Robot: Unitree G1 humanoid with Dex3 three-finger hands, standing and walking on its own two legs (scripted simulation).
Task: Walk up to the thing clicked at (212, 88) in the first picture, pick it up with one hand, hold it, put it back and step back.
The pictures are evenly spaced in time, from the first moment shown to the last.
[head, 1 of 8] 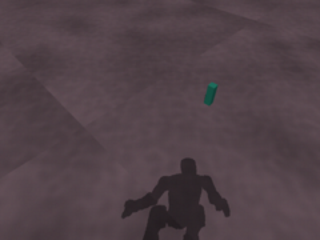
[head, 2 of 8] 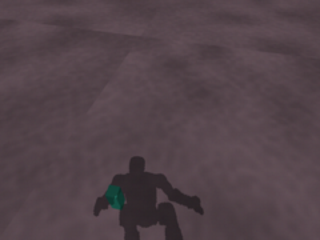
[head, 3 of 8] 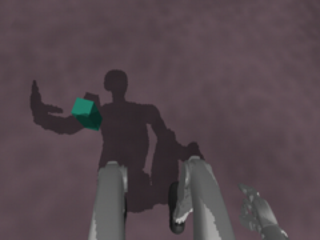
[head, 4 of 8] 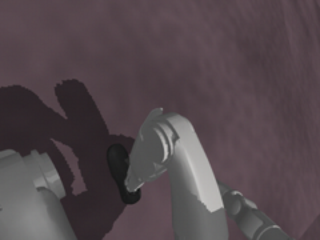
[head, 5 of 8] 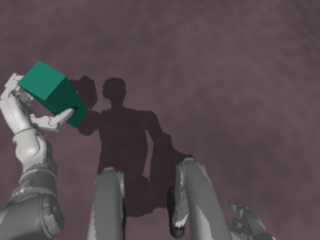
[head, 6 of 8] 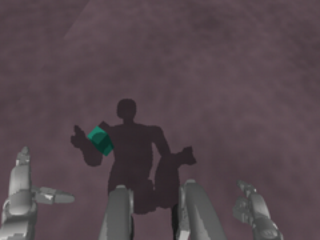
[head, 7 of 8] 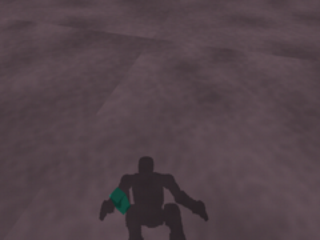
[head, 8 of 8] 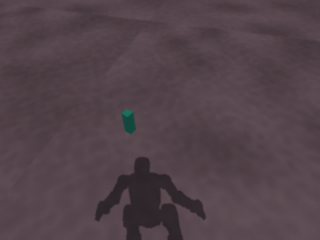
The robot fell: no
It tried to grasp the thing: yes
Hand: left
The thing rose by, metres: 0.66
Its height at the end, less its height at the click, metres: +0.00
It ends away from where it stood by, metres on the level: 0.00
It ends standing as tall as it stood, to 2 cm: yes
